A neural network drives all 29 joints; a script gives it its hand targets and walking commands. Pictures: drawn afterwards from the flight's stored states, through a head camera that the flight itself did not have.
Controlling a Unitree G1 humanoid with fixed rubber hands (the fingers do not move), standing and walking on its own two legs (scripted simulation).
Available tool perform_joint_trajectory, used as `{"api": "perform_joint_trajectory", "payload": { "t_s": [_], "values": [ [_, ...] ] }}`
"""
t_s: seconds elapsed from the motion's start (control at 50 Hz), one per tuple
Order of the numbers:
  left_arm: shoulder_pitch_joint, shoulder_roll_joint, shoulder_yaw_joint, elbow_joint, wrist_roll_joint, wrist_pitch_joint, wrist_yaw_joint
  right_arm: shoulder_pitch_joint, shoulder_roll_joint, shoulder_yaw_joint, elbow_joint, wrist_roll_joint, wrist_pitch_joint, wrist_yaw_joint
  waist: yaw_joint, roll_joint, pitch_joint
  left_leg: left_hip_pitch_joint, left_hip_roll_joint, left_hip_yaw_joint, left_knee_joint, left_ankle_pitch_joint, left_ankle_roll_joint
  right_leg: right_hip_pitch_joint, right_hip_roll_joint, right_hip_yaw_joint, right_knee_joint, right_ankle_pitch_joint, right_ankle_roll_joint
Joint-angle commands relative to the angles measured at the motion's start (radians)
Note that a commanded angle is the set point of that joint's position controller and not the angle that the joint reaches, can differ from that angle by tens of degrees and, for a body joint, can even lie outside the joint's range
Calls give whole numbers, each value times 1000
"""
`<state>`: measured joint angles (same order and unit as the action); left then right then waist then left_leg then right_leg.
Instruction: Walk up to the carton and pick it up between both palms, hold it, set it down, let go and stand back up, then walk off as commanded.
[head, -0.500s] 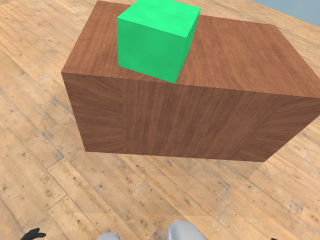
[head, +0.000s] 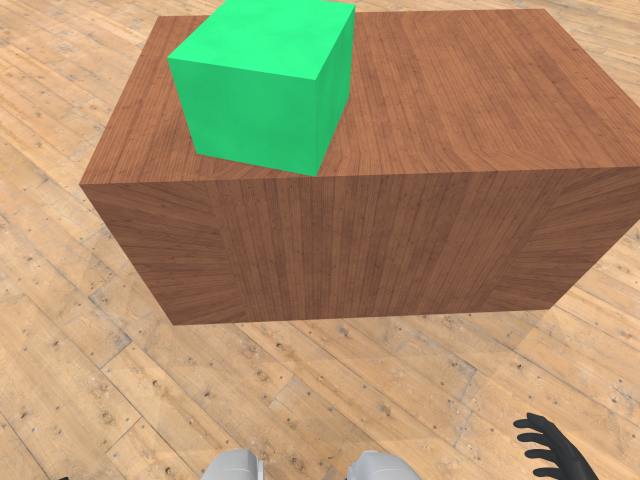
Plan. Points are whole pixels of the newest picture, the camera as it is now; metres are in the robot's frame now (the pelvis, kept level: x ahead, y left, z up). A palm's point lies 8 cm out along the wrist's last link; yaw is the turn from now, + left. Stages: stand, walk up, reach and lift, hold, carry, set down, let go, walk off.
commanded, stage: walk up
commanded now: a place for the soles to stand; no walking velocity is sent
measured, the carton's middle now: (274, 80) +0.86 +0.08 +0.02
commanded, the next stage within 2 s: none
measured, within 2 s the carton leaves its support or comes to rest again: neither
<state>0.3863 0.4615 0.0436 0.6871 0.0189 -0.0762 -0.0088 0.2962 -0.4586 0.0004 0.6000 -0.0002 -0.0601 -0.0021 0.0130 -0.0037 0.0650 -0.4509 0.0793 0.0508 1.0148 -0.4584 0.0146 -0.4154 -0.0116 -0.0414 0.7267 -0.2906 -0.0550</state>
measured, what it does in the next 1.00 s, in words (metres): steps on the spot: left foot, then right foot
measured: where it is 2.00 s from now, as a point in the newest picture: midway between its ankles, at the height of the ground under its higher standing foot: outside the picture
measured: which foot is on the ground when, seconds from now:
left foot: up 0.00-0.14, down 0.16-1.00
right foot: down 0.00-0.18, up 0.20-0.44, down 0.46-1.00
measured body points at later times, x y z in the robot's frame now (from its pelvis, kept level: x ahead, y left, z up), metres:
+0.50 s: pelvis +0.00 +0.01 -0.01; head +0.02 +0.03 +0.44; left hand +0.07 +0.34 -0.11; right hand +0.13 -0.30 -0.08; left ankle +0.03 +0.14 -0.72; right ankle +0.07 -0.10 -0.72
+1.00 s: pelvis +0.04 +0.02 -0.01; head +0.06 +0.02 +0.44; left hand +0.12 +0.35 -0.09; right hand +0.17 -0.28 -0.09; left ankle +0.03 +0.16 -0.71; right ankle +0.07 -0.09 -0.72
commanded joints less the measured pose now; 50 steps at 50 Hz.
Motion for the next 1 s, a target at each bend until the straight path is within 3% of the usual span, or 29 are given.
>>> {"api": "perform_joint_trajectory", "payload": {
  "t_s": [0.0,0.04,0.1,0.14,0.16,0.18,0.22,0.26,0.3,0.34,0.4,0.42,0.44,0.46,0.48,0.64,0.66,0.68,0.7,0.72,0.76,0.8,0.82,0.84,0.86,0.88,0.92,0.96,0.98],
  "values": [
    [47,266,94,-41,1,0,12,52,-187,-97,21,-5,14,-4,67,-168,-66,-142,-17,-29,-99,-45,8,225,-253,357,-326,14,-174],
    [19,268,93,-53,4,12,6,54,-186,-97,12,-5,0,-5,62,-144,-89,-60,-18,-37,-197,-89,22,186,-275,364,-280,-31,-204],
    [-64,197,58,-53,3,36,-3,199,-182,-110,67,-7,-31,-14,-41,-57,-98,305,-56,-53,-525,36,41,-122,-153,156,-61,-71,-103],
    [-65,84,26,-72,-15,44,0,168,-300,-139,53,-48,-40,-24,-46,252,-31,294,245,-558,-752,-156,107,-370,28,-8,278,-176,18],
    [-87,136,43,-49,-7,48,5,115,-314,-144,36,-41,-34,-28,-36,150,34,158,271,-582,-791,-281,150,-337,-3,71,333,-174,13],
    [-61,178,55,-33,-5,46,3,81,-340,-141,21,-30,-28,-27,-34,168,27,121,326,-609,-819,-366,185,-310,-21,80,336,-191,15],
    [-36,208,72,7,-7,42,0,32,-270,-124,20,-25,-24,-23,-4,137,72,80,263,-456,-747,-226,176,-243,-40,83,296,-152,25],
    [22,180,65,20,-8,38,-3,27,-233,-118,0,-25,-27,-16,3,208,26,123,190,-328,-670,-17,172,-196,-33,46,238,-130,38],
    [-31,178,68,-8,0,32,-6,98,-259,-124,-3,-30,-19,-9,-38,192,-14,150,197,-322,-605,44,208,-156,-12,5,200,-199,32],
    [-31,154,61,-11,-3,16,2,95,-250,-120,-6,-25,-12,-5,-38,237,-19,150,209,-298,-558,127,218,-137,-16,-9,122,-189,26],
    [79,156,70,16,8,-7,15,10,-225,-109,-32,-25,9,4,40,142,-91,-16,149,-169,-391,73,164,154,35,-48,-92,-48,-4],
    [102,193,80,32,17,-14,21,6,-181,-98,-28,-21,17,5,54,50,-94,-115,89,-119,-246,10,116,225,-13,84,-158,-102,-22],
    [111,250,96,23,26,-19,28,-1,-95,-71,-41,-19,19,1,56,-146,-68,-267,-19,-35,-46,-42,51,268,-194,445,-324,-273,-78],
    [59,320,109,15,28,-22,28,-20,-120,-80,-41,-15,29,-5,49,-140,-18,-335,-54,-56,23,-130,26,185,-346,715,-449,-478,-174],
    [7,323,111,-3,20,-23,23,-1,-194,-98,-12,-15,32,-7,28,-67,13,-272,-3,-99,25,-106,31,113,-366,694,-449,-534,-219],
    [-79,234,75,-36,8,1,8,66,-163,-105,43,-19,-4,7,-16,-112,-73,158,-60,-22,-377,46,40,-32,-160,274,-187,-128,-87],
    [-79,198,61,-36,1,4,7,87,-171,-108,44,-23,-12,1,-34,-59,-92,237,-33,-74,-443,60,54,-85,-130,213,-105,-45,-57],
    [-104,154,48,-46,-5,9,5,103,-214,-118,48,-33,-19,-4,-46,64,-105,289,67,-250,-527,13,85,-169,-65,115,57,-25,-15],
    [-93,119,42,-55,-9,11,8,94,-254,-127,37,-43,-25,-7,-36,139,-96,299,203,-487,-628,11,136,-256,18,3,204,-112,27],
    [-83,156,51,-36,-6,15,17,76,-315,-138,39,-37,-22,-6,-36,161,-63,218,295,-566,-647,-62,217,-255,6,14,227,-249,29],
    [-64,183,58,-15,-4,6,15,8,-285,-129,29,-30,-14,-5,-1,137,8,88,259,-419,-590,-15,233,-149,-26,18,160,-228,12],
    [17,175,60,9,4,-15,16,-58,-216,-106,4,-27,-4,1,49,108,-54,14,126,-202,-409,169,139,53,-15,36,-53,-67,-14],
    [30,208,71,18,11,-24,22,-47,-166,-92,-11,-13,-3,2,54,10,-94,-75,55,-117,-263,270,80,172,-71,159,-106,25,-46],
    [43,252,85,12,14,-34,24,-32,-125,-78,-20,-11,-1,-1,49,-93,-132,-158,-31,-36,-68,239,25,247,-224,451,-223,70,-122],
    [13,289,93,12,2,-32,25,5,-128,-77,-14,-9,6,-7,27,-103,-127,-195,-34,-34,-73,94,23,294,-296,517,-236,115,-180],
    [1,297,95,9,3,-29,25,-10,-160,-84,-17,-14,11,-7,24,-81,-134,-186,-19,-51,-70,-115,37,279,-324,526,-237,141,-206],
    [-27,265,79,6,9,-28,27,-10,-158,-89,-13,-10,8,-6,29,-94,-91,-146,-12,-54,-137,-167,49,223,-305,445,-208,254,-197],
    [-101,244,65,-16,5,-18,22,45,-164,-97,16,-7,-7,-1,-16,-116,-113,40,-26,-31,-279,73,47,115,-211,301,-140,238,-134],
    [-115,214,58,-22,2,-13,22,63,-168,-99,30,-13,-13,-5,-31,-62,-115,130,-20,-59,-328,197,53,43,-174,254,-78,284,-101]
  ]
}}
